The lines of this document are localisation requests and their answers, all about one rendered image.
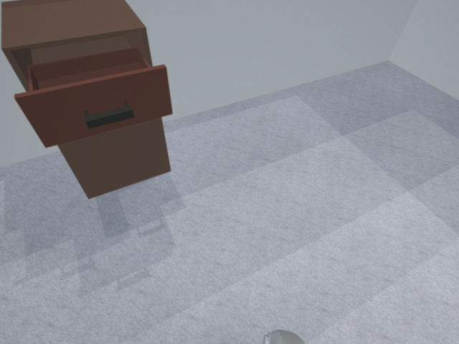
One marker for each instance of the cabinet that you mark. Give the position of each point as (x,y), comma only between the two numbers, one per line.
(40,31)

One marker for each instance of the drawer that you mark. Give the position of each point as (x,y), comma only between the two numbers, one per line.
(60,92)

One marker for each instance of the right robot thigh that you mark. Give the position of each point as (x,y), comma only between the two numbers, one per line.
(282,337)

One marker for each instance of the handle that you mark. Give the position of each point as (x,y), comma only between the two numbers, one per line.
(108,117)

